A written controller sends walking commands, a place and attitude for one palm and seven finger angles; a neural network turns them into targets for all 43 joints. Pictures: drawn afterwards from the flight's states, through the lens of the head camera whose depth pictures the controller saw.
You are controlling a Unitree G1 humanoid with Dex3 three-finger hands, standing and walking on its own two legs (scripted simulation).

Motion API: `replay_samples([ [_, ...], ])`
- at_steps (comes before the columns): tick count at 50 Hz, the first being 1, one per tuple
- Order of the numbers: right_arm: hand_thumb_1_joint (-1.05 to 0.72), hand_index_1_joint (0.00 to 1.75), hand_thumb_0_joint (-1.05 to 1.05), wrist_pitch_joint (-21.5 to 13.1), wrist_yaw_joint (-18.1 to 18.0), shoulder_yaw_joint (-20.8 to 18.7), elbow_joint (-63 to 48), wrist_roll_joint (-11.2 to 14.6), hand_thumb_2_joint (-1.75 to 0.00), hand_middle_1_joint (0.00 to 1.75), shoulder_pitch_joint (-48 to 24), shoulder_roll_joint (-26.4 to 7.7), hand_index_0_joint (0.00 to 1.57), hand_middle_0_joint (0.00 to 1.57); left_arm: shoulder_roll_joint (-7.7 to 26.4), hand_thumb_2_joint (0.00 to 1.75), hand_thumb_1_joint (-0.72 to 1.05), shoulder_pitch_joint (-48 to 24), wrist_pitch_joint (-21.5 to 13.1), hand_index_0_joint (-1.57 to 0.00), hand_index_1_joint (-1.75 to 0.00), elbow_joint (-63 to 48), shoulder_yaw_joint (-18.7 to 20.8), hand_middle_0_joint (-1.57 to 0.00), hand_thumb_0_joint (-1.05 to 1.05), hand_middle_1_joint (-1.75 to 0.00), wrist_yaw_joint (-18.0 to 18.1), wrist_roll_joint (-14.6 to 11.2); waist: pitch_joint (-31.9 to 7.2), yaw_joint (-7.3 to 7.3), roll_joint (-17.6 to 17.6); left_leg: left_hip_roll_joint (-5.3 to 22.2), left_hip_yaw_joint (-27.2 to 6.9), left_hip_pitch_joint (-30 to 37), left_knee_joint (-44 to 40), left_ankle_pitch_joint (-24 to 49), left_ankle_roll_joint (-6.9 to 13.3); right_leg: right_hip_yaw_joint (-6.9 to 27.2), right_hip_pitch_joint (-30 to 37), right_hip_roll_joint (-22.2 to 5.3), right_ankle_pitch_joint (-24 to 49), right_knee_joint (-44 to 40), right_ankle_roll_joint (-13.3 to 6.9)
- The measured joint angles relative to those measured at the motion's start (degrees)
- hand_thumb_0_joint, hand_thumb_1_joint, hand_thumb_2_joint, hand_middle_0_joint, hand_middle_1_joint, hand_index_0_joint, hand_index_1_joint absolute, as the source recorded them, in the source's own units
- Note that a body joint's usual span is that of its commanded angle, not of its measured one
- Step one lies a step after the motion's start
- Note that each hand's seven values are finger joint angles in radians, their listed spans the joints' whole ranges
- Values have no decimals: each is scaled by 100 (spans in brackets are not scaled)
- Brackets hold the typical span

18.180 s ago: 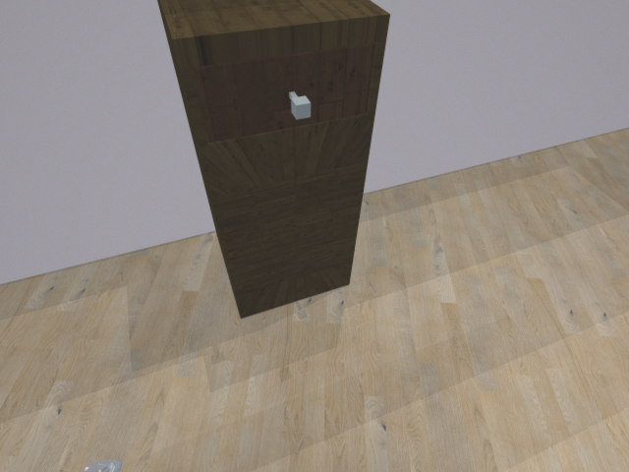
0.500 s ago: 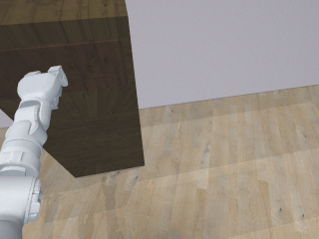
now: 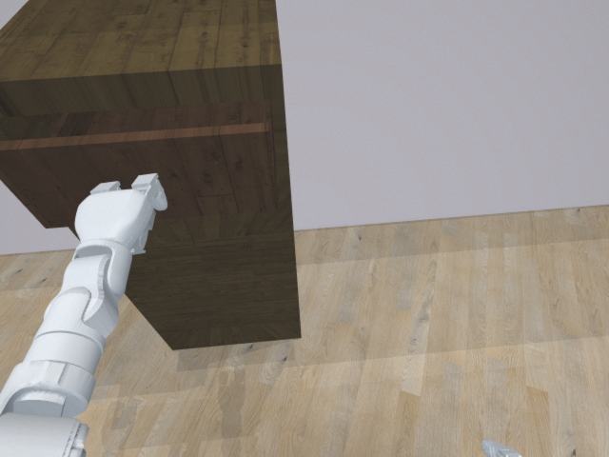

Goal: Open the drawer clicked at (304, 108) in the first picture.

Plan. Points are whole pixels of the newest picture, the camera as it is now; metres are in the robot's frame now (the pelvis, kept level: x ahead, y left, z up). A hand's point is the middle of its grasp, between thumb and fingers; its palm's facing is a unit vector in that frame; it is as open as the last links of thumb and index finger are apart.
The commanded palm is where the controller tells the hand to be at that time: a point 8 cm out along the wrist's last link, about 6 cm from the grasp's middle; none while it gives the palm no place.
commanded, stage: pull the drawer open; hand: left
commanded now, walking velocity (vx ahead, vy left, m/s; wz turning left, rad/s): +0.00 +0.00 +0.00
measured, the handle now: (141, 204) +0.45 +0.25 +0.08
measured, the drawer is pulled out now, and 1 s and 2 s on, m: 0.07 0.19 0.30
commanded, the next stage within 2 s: none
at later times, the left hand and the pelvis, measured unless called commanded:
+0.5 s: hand (126, 276) +0.34 +0.25 +0.06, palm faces +0.00 -0.07 -1.00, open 6.6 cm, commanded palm +0.29 +0.25 +0.11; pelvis +0.00 -0.01 +0.00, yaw +0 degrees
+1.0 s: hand (115, 323) +0.27 +0.24 +0.06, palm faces +0.03 -0.09 -1.00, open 6.5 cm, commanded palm +0.23 +0.25 +0.11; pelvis -0.01 -0.01 +0.00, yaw +0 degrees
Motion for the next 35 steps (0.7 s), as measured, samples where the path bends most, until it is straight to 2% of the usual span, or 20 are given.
replay_samples([
  [16,-91,30,1,-95,-81,36,72,-25,-90,30,-109,21,20,20,-84,76,60,951,71,-33,-135,-964,-33,-42,3,-135,-39,-124,105,159,47,-11,-62,317,-109,49,-69,-54,289,1,-34,-3,-69],
  [35,-91,30,1,-271,-110,84,53,-68,-90,30,-342,31,20,20,-173,76,60,2004,154,-34,-135,-1998,61,-42,4,-135,-35,-250,167,244,66,-9,-7,568,-209,89,-88,7,477,6,-18,-18,-81],
])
